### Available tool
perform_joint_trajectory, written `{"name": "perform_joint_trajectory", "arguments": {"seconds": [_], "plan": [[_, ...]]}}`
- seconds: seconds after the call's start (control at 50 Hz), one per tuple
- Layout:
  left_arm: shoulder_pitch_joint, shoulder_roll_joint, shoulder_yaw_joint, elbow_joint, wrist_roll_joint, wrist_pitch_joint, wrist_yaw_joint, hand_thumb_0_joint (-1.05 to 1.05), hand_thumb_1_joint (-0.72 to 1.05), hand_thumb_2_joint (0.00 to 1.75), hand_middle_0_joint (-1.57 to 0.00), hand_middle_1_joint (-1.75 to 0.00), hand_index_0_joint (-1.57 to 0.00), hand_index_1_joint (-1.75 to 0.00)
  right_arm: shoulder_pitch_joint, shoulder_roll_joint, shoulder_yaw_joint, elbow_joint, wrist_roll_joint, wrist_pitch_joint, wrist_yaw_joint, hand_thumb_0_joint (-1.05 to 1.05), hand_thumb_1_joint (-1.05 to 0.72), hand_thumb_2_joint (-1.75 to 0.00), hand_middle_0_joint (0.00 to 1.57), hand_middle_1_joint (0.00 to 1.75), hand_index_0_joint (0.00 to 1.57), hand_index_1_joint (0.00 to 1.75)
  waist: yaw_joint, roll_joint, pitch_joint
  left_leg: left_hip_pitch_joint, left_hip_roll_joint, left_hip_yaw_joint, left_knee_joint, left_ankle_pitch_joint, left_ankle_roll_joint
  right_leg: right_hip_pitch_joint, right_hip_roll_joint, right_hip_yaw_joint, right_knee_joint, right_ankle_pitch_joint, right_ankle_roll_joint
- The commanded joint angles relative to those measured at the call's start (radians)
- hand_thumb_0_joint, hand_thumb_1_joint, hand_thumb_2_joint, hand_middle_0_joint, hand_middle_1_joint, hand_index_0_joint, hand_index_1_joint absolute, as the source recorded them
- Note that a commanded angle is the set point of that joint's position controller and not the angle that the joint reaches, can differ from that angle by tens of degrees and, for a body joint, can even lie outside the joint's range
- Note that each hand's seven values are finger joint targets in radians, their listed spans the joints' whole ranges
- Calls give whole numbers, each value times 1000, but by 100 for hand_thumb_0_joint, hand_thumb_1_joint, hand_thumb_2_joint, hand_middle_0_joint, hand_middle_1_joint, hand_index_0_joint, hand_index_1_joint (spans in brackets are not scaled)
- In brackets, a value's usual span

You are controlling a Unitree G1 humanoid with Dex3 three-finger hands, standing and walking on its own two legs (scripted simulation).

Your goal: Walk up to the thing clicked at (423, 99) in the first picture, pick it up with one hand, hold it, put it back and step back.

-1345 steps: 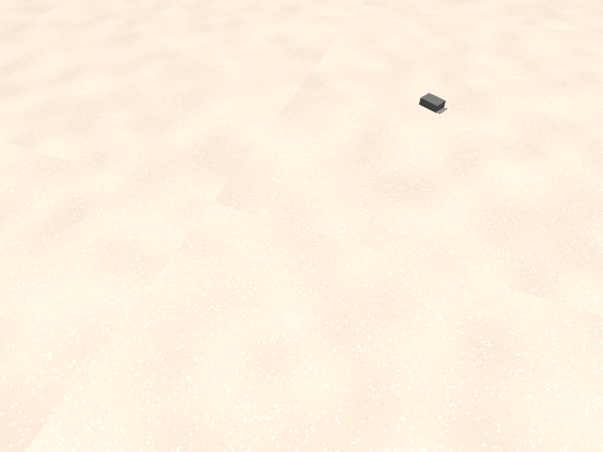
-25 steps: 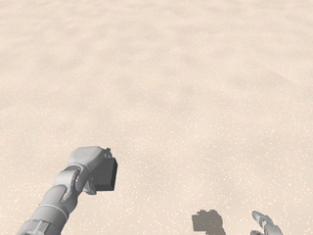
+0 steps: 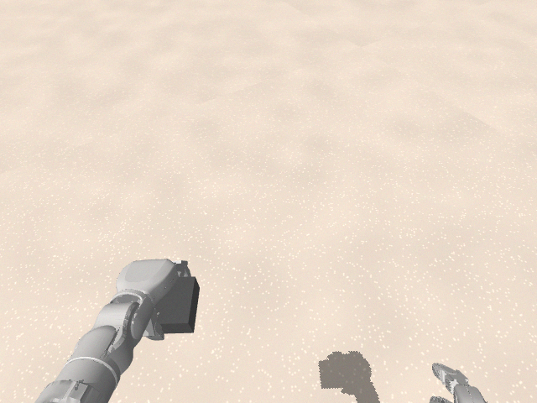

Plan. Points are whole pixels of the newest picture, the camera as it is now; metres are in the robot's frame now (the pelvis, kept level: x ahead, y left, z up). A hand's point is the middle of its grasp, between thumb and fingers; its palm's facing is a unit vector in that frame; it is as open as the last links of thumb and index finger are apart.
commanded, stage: crouch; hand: left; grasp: from above
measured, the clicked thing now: (160, 305) +0.30 +0.22 -0.09
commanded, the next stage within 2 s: lower in 1.74 s
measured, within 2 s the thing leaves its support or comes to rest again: neither
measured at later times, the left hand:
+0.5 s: hand (187, 320) +0.35 +0.23 -0.29, palm faces -0.41 +0.04 -0.91, open 11.0 cm
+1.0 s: hand (204, 336) +0.37 +0.24 -0.49, palm faces -0.44 +0.00 -0.90, open 11.0 cm
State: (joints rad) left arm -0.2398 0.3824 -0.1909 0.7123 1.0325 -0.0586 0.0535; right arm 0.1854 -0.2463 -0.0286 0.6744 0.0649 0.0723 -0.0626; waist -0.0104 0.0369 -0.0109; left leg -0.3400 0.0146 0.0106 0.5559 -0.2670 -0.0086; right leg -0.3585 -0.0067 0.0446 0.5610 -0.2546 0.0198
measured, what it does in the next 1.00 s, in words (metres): lowers itself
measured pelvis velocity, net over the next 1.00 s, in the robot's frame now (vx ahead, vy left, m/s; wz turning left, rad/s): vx -0.07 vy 0.01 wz -0.03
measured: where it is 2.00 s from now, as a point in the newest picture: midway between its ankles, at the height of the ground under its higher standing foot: outside the picture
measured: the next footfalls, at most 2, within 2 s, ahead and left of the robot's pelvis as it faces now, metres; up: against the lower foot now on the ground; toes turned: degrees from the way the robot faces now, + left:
none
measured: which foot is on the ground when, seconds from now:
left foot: down 0.00-1.00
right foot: down 0.00-1.00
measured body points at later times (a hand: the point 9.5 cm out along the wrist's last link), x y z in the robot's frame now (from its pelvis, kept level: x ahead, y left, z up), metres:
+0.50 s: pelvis -0.05 +0.02 -0.17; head +0.09 +0.03 +0.25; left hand +0.36 +0.23 -0.24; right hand +0.01 -0.27 -0.30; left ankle +0.01 +0.13 -0.73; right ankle +0.02 -0.13 -0.73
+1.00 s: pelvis -0.07 +0.01 -0.33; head +0.14 +0.05 +0.06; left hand +0.39 +0.24 -0.44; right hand -0.01 -0.27 -0.45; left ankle +0.01 +0.13 -0.73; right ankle +0.02 -0.13 -0.73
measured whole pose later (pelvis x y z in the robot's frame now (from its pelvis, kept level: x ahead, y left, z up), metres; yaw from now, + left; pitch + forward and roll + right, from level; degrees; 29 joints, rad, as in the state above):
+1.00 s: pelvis -0.07 +0.01 -0.33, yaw -2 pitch +37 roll -6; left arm -0.86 0.54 0.00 1.33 1.25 -0.14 0.40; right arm 0.17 -0.24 -0.02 0.75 -0.10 -0.07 0.07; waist -0.19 0.03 -0.16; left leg -2.06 -0.02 -0.08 2.08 -0.67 0.00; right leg -2.01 0.01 -0.01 2.01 -0.65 0.05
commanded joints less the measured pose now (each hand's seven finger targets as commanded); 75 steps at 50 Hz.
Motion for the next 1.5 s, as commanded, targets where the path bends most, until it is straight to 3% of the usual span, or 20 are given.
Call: {"name": "perform_joint_trajectory", "arguments": {"seconds": [0.0,0.14,0.26,0.32,0.44,0.58,0.62,0.64,0.7,0.8,0.84,0.88,0.96,1.02,1.06,1.18,1.3,1.34,1.38,1.48], "plan": [[-352,181,84,-58,41,-23,127,0,65,84,-100,-72,-101,-71,-21,-137,-61,-83,-22,-30,8,0,-89,-90,20,30,20,30,-26,-54,-234,1,-42,20,46,134,16,-65,28,-30,8,105,-29],[-483,126,61,159,114,-13,269,0,65,78,-98,-74,-100,-71,72,-149,-92,-48,-52,-42,37,0,-89,-90,20,30,20,30,-60,-33,-384,-285,-34,16,355,112,15,-327,29,-37,287,97,-37],[-591,170,102,277,148,-8,336,0,62,79,-98,-71,-99,-69,101,-166,-103,-37,-77,-63,42,0,-89,-90,20,30,20,30,-69,15,-503,-541,-35,2,566,-1,18,-575,38,-59,518,-13,-50],[-679,203,116,264,153,-10,351,0,63,82,-98,-73,-99,-72,114,-175,-110,-34,-86,-75,35,0,-89,-90,20,30,20,30,-87,58,-585,-638,-30,-15,648,-102,17,-705,36,-67,613,-96,-57],[-748,252,155,290,140,13,354,0,60,86,-96,-74,-97,-74,130,-193,-114,-16,-103,-94,32,0,-89,-90,20,30,20,30,-97,88,-710,-756,-18,-59,783,-131,11,-899,31,-89,799,-138,-60],[-812,252,160,378,134,-10,320,0,64,85,-99,-73,-100,-72,152,-194,-105,-2,-114,-115,47,0,-89,-90,20,30,20,30,-148,53,-719,-977,-30,-70,943,-264,19,-1083,32,-103,944,-242,-64],[-828,307,184,380,142,-29,318,0,64,85,-99,-72,-100,-71,156,-194,-98,-4,-117,-123,54,0,-89,-90,20,30,20,30,-147,46,-727,-1053,-39,-63,992,-303,27,-1107,30,-100,972,-281,-61],[-792,302,190,405,144,-35,319,0,65,84,-98,-74,-100,-73,160,-193,-91,1,-121,-129,60,0,-89,-90,20,30,20,30,-146,46,-735,-1056,-38,-70,1014,-277,24,-1132,25,-104,1000,-259,-60],[-888,317,191,356,158,-66,325,0,70,87,-103,-75,-105,-74,175,-201,-87,15,-133,-140,77,0,-89,-90,20,30,20,30,-166,120,-802,-1045,-35,-70,1088,-224,20,-1209,24,-111,1071,-217,-63],[-918,351,216,437,196,-82,368,0,67,88,-102,-74,-103,-73,180,-215,-77,38,-150,-149,99,0,-89,-90,20,30,20,30,-181,155,-793,-1119,-37,-67,1163,-271,16,-1312,19,-121,1152,-259,-63],[-985,405,242,379,204,-90,383,0,68,89,-103,-74,-104,-73,188,-211,-78,44,-157,-150,108,0,-89,-90,20,30,20,30,-171,192,-863,-1093,-37,-56,1203,-237,16,-1306,23,-125,1181,-231,-65],[-983,354,212,427,206,-83,390,0,66,91,-101,-75,-102,-74,178,-210,-75,44,-162,-151,117,0,-90,-90,20,30,20,30,-194,182,-846,-1151,-40,-39,1241,-247,24,-1318,27,-127,1194,-228,-63],[-1044,407,237,450,214,-75,397,0,67,90,-103,-71,-103,-71,176,-221,-73,52,-168,-152,125,0,-90,-90,20,30,20,30,-195,240,-861,-1147,-33,-53,1276,-238,17,-1388,22,-136,1261,-225,-67],[-994,386,230,512,204,-74,394,0,68,87,-104,-70,-104,-69,184,-221,-67,59,-174,-150,137,0,-90,-90,20,30,20,30,-216,185,-786,-1239,-37,-40,1321,-240,27,-1382,27,-140,1273,-211,-59],[-972,400,239,535,202,-71,386,0,68,86,-103,-69,-104,-69,172,-223,-63,56,-175,-148,142,0,-90,-90,20,30,20,30,-196,204,-807,-1240,-39,-44,1329,-239,24,-1402,28,-143,1306,-220,-63],[-1003,419,244,550,200,-89,376,0,65,86,-101,-70,-102,-69,180,-227,-58,57,-178,-141,157,0,-90,-90,20,30,20,30,-214,173,-781,-1306,-38,-41,1400,-225,31,-1424,36,-149,1351,-199,-58],[-1057,497,278,532,219,-125,384,0,66,87,-103,-69,-103,-69,189,-234,-50,68,-188,-139,170,0,-90,-90,20,30,20,30,-214,190,-814,-1354,-40,-25,1465,-213,36,-1417,44,-150,1395,-184,-55],[-1030,470,265,596,224,-128,386,0,67,85,-102,-72,-103,-71,186,-228,-41,64,-192,-139,175,0,-90,-90,20,30,20,30,-220,188,-791,-1385,-43,-24,1476,-228,35,-1424,45,-151,1411,-200,-56],[-1079,512,282,574,224,-134,397,0,68,86,-103,-71,-104,-70,175,-235,-40,66,-191,-136,173,0,-90,-90,20,30,20,30,-215,201,-791,-1394,-42,-23,1487,-259,38,-1464,48,-153,1415,-232,-58],[-1066,500,273,646,234,-137,407,0,67,86,-101,-72,-102,-71,183,-245,-30,73,-200,-141,179,0,-90,-90,20,30,20,30,-236,213,-744,-1403,-40,-37,1504,-276,32,-1514,47,-173,1456,-249,-62]]}}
